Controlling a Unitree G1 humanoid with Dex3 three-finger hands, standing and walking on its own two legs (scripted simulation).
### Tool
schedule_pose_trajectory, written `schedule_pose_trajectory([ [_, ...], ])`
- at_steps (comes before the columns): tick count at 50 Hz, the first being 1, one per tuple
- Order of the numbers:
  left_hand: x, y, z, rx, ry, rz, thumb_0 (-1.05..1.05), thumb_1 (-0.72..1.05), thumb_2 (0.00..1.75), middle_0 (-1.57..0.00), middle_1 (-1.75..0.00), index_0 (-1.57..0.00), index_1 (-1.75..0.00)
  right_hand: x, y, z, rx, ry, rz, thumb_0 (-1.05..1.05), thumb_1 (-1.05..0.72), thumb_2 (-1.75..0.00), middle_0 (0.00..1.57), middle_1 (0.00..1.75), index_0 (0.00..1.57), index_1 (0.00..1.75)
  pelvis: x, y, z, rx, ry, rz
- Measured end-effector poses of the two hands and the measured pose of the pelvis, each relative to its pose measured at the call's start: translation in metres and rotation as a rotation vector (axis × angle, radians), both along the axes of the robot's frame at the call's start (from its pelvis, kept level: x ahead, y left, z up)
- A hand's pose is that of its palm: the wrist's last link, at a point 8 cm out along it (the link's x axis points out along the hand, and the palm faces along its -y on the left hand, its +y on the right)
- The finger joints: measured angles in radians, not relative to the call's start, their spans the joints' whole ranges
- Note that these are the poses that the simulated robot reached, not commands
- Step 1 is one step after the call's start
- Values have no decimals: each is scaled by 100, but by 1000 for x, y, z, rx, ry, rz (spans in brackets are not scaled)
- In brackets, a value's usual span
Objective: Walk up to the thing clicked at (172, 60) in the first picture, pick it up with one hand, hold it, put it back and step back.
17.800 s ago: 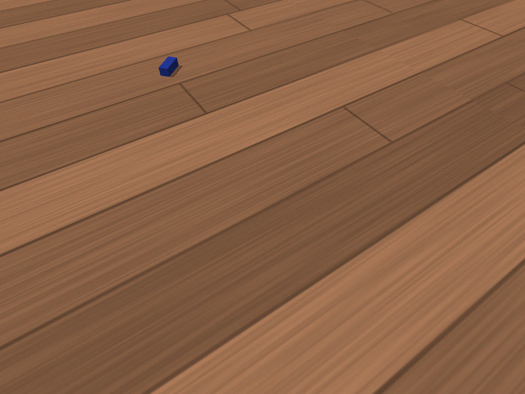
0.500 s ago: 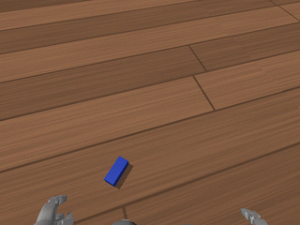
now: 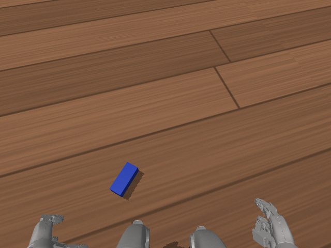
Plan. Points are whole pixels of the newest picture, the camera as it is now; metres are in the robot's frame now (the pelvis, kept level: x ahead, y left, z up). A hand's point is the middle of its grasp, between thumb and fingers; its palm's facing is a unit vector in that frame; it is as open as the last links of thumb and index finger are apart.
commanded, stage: rise first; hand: left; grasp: from above
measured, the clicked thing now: (124, 179) +0.44 +0.23 -0.68
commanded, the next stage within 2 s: none
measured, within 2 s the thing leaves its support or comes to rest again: neither
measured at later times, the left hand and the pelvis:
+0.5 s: hand out of the picture +0.13 +0.28 -0.19, palm faces -0.07 -0.77 -0.63, open 14.1 cm; pelvis -0.01 +0.00 -0.04, yaw +0 degrees
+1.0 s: hand (86, 206) +0.25 +0.31 -0.36, palm faces -0.07 -0.37 -0.93, open 14.1 cm; pelvis -0.08 -0.01 -0.21, yaw -3 degrees
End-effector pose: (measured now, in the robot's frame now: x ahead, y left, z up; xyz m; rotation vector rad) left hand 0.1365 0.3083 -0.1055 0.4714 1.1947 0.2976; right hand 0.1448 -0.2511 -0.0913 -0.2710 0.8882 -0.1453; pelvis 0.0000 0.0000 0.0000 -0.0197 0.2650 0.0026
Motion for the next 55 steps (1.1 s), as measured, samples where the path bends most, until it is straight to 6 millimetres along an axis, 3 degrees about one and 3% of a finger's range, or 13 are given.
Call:
schedule_pose_trajectory([
  [11, 5, -2, -15, 67, 40, -6, 0, -55, 99, -8, -105, -7, -106, 16, 6, -16, -2, -32, 0, 0, -91, -90, 20, 30, 21, 30, 6, 0, -18, -12, 55, 4],
  [18, 2, -2, -25, 117, 43, -9, 0, -54, 97, -8, -104, -8, -104, 11, 12, -29, 6, -16, 3, 1, -93, -91, 20, 30, 21, 30, 0, 2, -29, -20, 77, 5],
  [26, -14, 1, -36, 171, 60, -12, 0, -53, 95, -10, -104, -11, -103, 2, 19, -43, 11, -17, 3, 1, -96, -91, 20, 30, 21, 30, -12, 4, -42, -26, 91, 8],
  [31, -20, 6, -53, 232, 93, -47, 0, -53, 94, -11, -105, -12, -103, -3, 21, -57, 0, -26, 21, 1, -97, -91, 20, 30, 21, 30, -23, 4, -55, -25, 116, 11],
  [37, 8, 17, -95, 399, 100, -121, 0, -52, 95, -10, -104, -11, -103, -9, 13, -100, -33, -4, 61, 0, -95, -91, 20, 30, 21, 30, -40, 2, -93, -20, 190, 0],
  [44, 67, 12, -149, 603, 70, -139, 0, -54, 101, -10, -101, -8, -103, -30, 0, -172, -45, 77, 118, 0, -91, -90, 20, 30, 21, 30, -62, -3, -153, -24, 297, -15],
  [49, 108, 2, -191, 663, 24, -72, 0, -56, 105, -10, -100, -8, -104, -61, -10, -226, -44, 145, 143, 0, -91, -90, 20, 30, 21, 30, -79, -6, -201, -28, 340, -34],
  [55, 134, -2, -237, 641, 31, 24, 0, -54, 105, -15, -96, -11, -101, -113, -16, -283, -2, 268, 128, 0, -91, -90, 20, 30, 21, 30, -95, -7, -253, -32, 347, -57],
])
